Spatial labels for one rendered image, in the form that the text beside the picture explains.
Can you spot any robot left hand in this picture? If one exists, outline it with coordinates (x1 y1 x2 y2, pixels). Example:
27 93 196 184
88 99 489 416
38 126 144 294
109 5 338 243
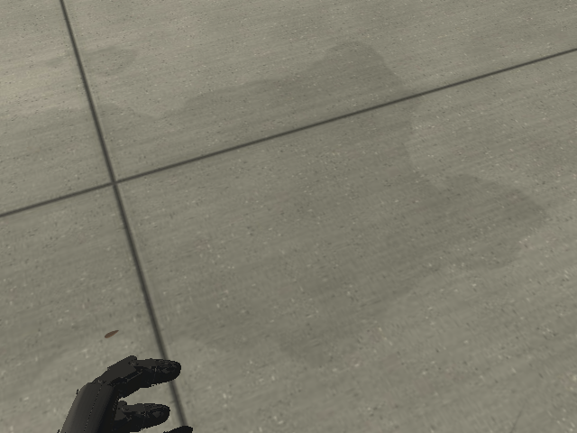
57 355 193 433

